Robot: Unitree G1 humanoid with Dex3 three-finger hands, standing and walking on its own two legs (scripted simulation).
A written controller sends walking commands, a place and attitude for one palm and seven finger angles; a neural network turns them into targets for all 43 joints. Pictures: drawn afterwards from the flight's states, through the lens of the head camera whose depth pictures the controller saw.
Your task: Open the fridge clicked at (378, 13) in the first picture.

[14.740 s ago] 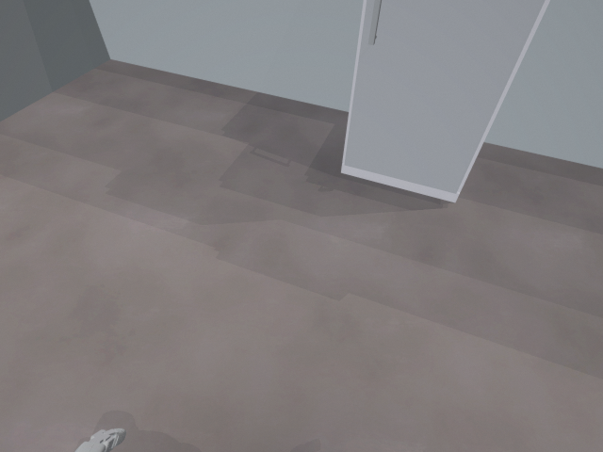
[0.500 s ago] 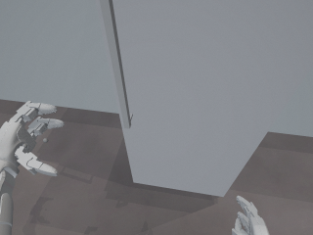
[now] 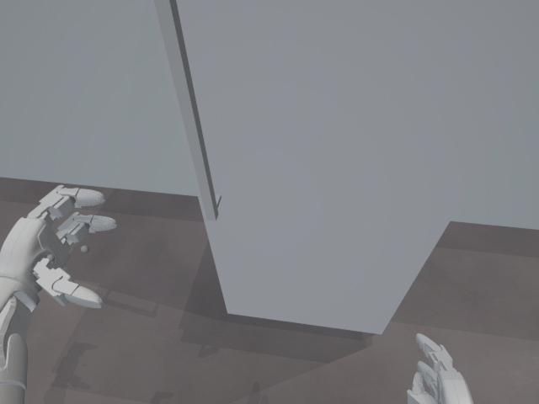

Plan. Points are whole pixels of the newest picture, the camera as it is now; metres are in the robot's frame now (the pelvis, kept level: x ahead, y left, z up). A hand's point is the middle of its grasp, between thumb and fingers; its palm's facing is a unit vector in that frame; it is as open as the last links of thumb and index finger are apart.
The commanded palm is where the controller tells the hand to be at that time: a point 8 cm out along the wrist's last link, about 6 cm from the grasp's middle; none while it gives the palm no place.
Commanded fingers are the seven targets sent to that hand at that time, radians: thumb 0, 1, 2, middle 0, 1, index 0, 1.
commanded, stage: raise the hand to about handle height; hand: left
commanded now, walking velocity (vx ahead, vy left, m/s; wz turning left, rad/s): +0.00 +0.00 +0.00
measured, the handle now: (196, 118) +0.51 +0.17 +0.18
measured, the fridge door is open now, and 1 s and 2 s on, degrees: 0 0 0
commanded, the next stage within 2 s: move the hooked fingers beside the handle in 0.02 s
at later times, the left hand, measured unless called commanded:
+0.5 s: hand (108, 220) +0.32 +0.27 +0.12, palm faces -0.04 -1.00 -0.03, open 14.0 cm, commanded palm +0.30 +0.31 +0.13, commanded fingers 0.00 -0.50 0.30 -0.30 -1.20 -0.30 -1.20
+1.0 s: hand (135, 193) +0.38 +0.25 +0.12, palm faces -0.04 -1.00 -0.02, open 14.0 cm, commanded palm +0.36 +0.30 +0.12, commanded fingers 0.00 -0.50 0.30 -0.30 -1.20 -0.30 -1.20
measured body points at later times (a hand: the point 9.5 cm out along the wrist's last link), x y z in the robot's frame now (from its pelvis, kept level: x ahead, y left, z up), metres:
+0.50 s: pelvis +0.00 +0.01 +0.00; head +0.01 +0.00 +0.45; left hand +0.32 +0.32 +0.13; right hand +0.15 -0.24 -0.08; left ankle -0.01 +0.11 -0.73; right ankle +0.04 -0.10 -0.73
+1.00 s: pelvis +0.01 +0.01 +0.00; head +0.04 +0.01 +0.45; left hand +0.38 +0.30 +0.12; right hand +0.14 -0.24 -0.09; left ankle -0.01 +0.11 -0.73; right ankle +0.04 -0.10 -0.73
